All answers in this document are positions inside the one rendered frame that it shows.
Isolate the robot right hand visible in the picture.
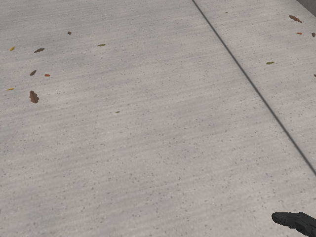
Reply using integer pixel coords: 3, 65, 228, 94
272, 211, 316, 237

